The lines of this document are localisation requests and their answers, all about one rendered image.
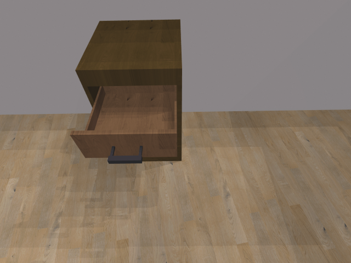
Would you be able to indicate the handle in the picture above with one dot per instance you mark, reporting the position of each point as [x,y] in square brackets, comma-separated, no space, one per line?
[124,159]

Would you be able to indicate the drawer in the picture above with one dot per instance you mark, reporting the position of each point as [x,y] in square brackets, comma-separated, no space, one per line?
[128,117]

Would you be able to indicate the cabinet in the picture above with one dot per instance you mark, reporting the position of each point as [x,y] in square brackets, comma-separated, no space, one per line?
[134,52]

